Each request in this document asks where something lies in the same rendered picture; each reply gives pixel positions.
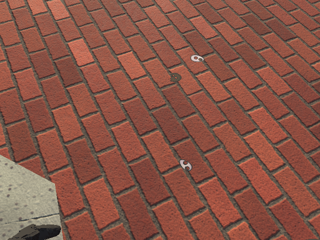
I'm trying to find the robot left hand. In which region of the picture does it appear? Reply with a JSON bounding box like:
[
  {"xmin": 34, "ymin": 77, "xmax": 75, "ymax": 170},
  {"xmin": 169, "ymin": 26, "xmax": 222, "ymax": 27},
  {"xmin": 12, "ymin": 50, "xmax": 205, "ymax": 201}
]
[{"xmin": 8, "ymin": 224, "xmax": 61, "ymax": 240}]

